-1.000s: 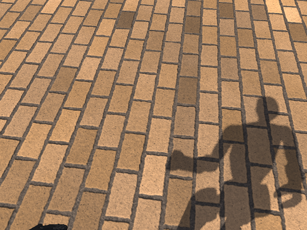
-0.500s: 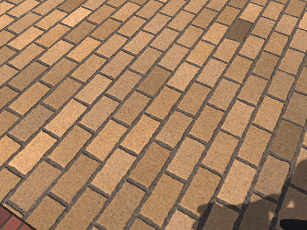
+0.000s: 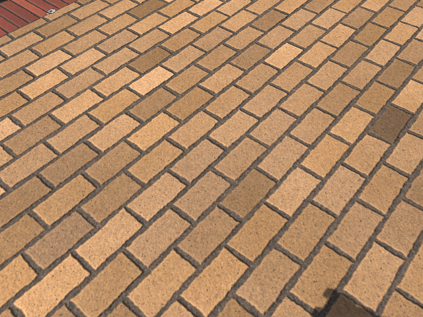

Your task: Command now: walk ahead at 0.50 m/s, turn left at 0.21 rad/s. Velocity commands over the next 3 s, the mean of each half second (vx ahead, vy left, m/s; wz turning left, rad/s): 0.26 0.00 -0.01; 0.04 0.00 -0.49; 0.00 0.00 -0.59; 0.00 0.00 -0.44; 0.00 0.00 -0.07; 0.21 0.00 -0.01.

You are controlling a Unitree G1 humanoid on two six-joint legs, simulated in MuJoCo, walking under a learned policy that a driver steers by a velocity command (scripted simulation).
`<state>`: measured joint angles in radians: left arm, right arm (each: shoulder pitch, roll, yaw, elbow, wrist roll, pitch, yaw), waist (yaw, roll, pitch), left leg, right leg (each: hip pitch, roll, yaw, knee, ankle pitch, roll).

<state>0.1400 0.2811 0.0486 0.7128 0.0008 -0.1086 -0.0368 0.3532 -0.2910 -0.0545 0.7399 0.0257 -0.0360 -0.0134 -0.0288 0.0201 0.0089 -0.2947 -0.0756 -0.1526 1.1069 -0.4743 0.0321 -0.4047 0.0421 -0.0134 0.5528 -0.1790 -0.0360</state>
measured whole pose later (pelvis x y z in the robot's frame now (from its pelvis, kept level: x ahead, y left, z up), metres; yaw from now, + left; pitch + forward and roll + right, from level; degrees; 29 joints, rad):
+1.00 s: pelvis +0.20 -0.01 +0.02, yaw -20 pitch +2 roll +3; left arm 0.24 0.30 0.06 0.67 0.00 0.03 0.04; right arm 0.08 -0.31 -0.10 0.80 0.00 0.01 -0.04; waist 0.02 0.02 0.03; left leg -0.53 -0.03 -0.05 0.97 -0.34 -0.07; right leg -0.29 0.03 0.09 0.46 -0.20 -0.05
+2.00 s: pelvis +0.20 -0.03 +0.01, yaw -51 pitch +0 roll +1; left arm 0.15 0.28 0.04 0.61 0.01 0.02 0.01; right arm 0.14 -0.31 -0.06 0.79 0.01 0.02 -0.01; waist 0.00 0.02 0.05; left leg -0.36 0.03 -0.03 0.72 -0.36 -0.08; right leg -0.25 0.07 0.08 0.48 -0.23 -0.05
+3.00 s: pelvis +0.25 -0.12 +0.01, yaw -51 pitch +0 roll +0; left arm 0.32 0.26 0.06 0.89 -0.01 -0.09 -0.01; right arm 0.28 -0.31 -0.04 0.92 0.04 -0.06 0.00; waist 0.01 0.04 0.00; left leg -0.35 0.02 -0.03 1.01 -0.41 0.05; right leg -0.18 0.02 -0.03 0.47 -0.29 -0.05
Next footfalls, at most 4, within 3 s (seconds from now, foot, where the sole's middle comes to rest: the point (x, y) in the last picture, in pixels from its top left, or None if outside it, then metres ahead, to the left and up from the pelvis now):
0.36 left None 0.32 0.13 -0.76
0.76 right None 0.23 -0.11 -0.76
1.22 left None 0.32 0.10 -0.76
1.62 right None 0.16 -0.13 -0.76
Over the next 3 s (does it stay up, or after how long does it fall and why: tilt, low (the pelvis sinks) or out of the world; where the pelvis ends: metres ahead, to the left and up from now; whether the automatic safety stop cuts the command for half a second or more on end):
stays up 0.25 -0.12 0.01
